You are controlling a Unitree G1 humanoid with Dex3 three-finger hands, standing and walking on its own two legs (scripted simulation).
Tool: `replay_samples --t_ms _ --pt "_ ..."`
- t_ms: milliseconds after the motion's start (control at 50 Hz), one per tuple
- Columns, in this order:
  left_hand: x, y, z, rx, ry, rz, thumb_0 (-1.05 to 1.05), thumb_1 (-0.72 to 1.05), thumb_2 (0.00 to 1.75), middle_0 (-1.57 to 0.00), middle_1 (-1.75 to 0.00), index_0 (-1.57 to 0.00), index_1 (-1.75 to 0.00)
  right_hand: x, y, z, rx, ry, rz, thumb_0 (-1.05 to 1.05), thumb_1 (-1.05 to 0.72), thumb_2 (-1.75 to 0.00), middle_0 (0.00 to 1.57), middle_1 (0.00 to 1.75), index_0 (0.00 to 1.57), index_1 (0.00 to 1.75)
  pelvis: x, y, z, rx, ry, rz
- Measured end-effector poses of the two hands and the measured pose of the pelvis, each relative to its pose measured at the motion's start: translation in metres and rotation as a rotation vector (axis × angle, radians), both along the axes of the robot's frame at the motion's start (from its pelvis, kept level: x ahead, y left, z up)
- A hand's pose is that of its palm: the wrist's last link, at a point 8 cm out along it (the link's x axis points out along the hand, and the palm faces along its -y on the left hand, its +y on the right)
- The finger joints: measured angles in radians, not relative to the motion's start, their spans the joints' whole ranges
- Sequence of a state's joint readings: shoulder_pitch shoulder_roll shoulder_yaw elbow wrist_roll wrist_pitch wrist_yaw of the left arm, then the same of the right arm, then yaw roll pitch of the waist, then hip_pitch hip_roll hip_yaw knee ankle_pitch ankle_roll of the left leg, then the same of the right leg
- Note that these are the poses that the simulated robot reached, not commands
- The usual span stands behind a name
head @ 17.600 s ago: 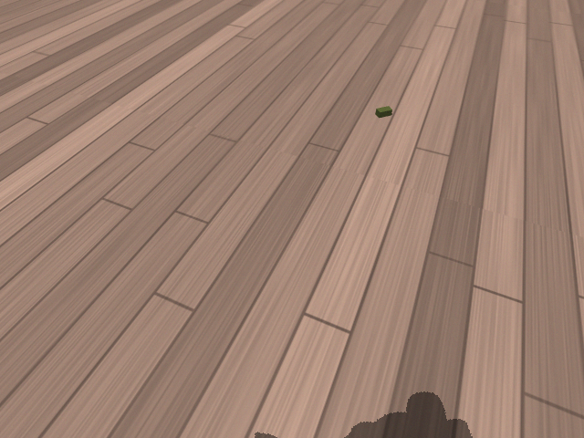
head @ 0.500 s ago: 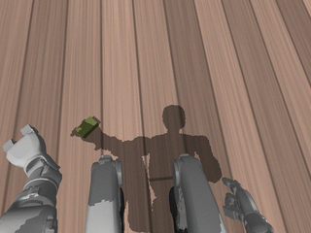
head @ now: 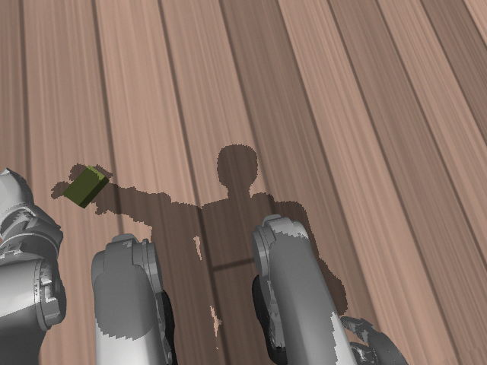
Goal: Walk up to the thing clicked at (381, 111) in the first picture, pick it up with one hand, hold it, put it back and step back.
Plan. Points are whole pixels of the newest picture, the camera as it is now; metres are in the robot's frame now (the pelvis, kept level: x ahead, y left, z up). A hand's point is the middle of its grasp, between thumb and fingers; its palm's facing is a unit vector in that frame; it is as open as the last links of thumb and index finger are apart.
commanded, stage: rise first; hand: left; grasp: from above
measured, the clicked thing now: (86, 186) +0.48 +0.30 -0.34
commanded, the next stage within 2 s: approach in 0.70 s
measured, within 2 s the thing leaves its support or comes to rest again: neither
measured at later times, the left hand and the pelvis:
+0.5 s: hand (47, 201) +0.42 +0.32 -0.21, palm faces -0.23 -0.34 -0.91, open 11.0 cm; pelvis +0.00 +0.00 -0.04, yaw -2 degrees
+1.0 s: hand (51, 192) +0.44 +0.32 -0.22, palm faces -0.24 -0.34 -0.91, open 12.4 cm; pelvis +0.01 +0.00 -0.05, yaw -3 degrees
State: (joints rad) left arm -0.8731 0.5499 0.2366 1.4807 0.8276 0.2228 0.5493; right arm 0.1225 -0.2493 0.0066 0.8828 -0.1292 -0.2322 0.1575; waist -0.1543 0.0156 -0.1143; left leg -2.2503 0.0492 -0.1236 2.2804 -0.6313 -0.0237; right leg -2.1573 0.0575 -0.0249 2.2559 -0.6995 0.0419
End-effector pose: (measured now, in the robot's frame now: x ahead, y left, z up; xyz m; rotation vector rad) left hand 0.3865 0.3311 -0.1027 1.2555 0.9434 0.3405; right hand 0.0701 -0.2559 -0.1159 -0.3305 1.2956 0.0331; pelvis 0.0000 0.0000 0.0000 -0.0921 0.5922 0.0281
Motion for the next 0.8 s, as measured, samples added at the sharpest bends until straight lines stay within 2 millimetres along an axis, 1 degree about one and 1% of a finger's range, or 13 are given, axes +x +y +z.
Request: replay_samples --t_ms 100,240,400,560,800 --pt "0.01 -0.002 -0.013 -0.007 -0.004 0.002 0.0 -0.1 0.65 -0.5 -0.64 -0.5 -0.65 -0.006 -0.004 -0.009 0.012 0.023 0.017 0.01 -0.9 -0.9 0.2 0.3 0.2 0.3 0.001 -0.001 -0.012 0.001 -0.003 -0.005" --pt "0.017 -0.004 -0.031 -0.014 -0.004 0.006 0.0 -0.07 0.61 -0.52 -0.65 -0.52 -0.64 -0.011 -0.007 -0.024 0.036 0.049 0.031 0.01 -0.91 -0.9 0.2 0.3 0.2 0.3 0.002 -0.003 -0.027 0.002 -0.012 -0.012" --pt "0.027 -0.006 -0.043 -0.013 -0.022 0.019 0.0 -0.06 0.59 -0.52 -0.66 -0.53 -0.65 -0.015 -0.006 -0.035 0.062 0.072 0.045 0.01 -0.91 -0.9 0.2 0.3 0.2 0.3 0.004 -0.005 -0.038 0.0 -0.023 -0.023" --pt "0.035 -0.005 -0.05 -0.012 -0.018 0.037 0.0 -0.07 0.59 -0.51 -0.66 -0.52 -0.65 -0.02 -0.005 -0.037 0.071 0.087 0.05 0.01 -0.92 -0.9 0.2 0.3 0.2 0.3 0.005 -0.004 -0.043 -0.009 -0.027 -0.031" --pt "0.043 -0.003 -0.059 -0.017 -0.018 0.032 0.0 -0.1 0.61 -0.5 -0.66 -0.51 -0.66 -0.029 -0.007 -0.03 0.066 0.114 0.056 0.01 -0.92 -0.9 0.2 0.3 0.2 0.3 0.007 -0.003 -0.046 -0.023 -0.031 -0.039"
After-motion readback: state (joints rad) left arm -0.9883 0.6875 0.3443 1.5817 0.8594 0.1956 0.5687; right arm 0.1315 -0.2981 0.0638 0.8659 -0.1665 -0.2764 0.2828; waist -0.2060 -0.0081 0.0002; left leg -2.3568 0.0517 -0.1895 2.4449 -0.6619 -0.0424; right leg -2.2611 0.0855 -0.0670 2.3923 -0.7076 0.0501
